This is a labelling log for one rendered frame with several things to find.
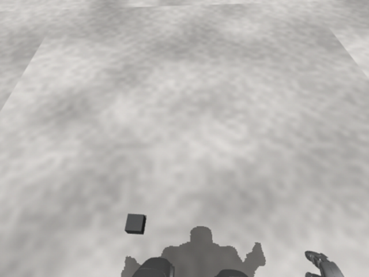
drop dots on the right robot hand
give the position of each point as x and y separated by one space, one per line
327 268

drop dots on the small box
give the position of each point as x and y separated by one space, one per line
135 224

